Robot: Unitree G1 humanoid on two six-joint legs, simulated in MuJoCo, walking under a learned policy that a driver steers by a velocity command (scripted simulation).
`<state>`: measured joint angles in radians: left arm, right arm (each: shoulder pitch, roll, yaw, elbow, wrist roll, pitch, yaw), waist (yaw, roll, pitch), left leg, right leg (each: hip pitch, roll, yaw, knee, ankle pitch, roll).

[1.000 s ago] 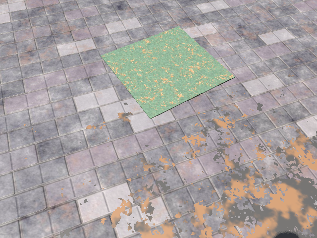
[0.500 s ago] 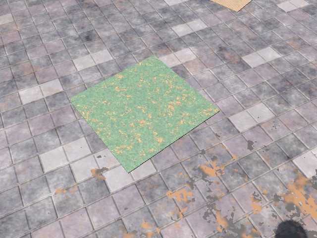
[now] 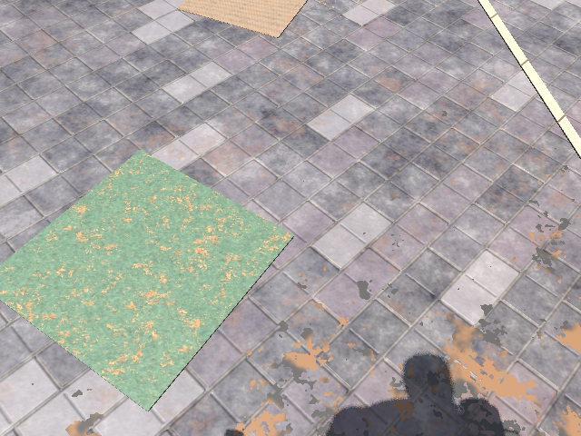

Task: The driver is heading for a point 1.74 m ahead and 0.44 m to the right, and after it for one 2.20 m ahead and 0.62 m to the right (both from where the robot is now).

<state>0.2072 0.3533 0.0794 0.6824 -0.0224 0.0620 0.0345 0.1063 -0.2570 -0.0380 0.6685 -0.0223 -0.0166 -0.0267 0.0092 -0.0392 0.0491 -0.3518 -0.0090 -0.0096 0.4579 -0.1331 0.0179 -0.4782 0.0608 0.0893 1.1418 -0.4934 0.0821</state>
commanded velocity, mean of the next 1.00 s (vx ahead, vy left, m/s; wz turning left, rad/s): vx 0.01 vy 0.00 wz -0.41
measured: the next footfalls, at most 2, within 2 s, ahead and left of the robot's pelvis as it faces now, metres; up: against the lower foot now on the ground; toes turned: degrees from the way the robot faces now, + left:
right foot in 0.26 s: +0.03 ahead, -0.15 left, +0.00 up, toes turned -11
left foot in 0.74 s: +0.10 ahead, +0.07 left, +0.00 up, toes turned -29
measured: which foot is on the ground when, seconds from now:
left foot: down 0.00-0.26, up 0.28-0.72, down 0.74-1.00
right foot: up 0.00-0.24, down 0.26-0.74, up 0.76-1.00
